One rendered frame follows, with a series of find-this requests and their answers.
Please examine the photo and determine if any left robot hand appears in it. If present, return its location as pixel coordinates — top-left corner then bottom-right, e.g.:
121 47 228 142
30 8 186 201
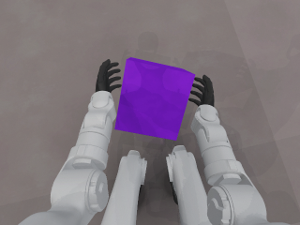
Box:
96 59 122 93

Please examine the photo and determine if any carton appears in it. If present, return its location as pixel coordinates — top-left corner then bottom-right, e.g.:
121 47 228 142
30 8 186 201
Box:
114 57 195 141

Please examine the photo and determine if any robot left forearm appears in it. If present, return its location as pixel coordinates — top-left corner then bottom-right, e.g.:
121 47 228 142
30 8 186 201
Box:
51 91 117 205

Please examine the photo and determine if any robot right shin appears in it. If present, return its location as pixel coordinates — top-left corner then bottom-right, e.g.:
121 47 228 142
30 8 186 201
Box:
171 145 197 195

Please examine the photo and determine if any robot right forearm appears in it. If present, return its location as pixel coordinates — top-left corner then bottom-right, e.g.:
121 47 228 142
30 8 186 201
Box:
190 104 267 217

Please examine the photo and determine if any robot right upper arm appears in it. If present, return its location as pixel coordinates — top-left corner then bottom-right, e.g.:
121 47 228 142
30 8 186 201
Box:
207 184 291 225

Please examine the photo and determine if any robot left upper arm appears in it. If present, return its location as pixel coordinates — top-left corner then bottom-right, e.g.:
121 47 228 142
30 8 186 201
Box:
18 168 109 225

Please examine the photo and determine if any robot right thigh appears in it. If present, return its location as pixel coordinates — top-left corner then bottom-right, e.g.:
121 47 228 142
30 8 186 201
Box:
166 150 212 225

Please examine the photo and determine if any right robot hand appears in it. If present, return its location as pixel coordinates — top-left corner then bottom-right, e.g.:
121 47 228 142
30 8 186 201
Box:
188 75 215 107

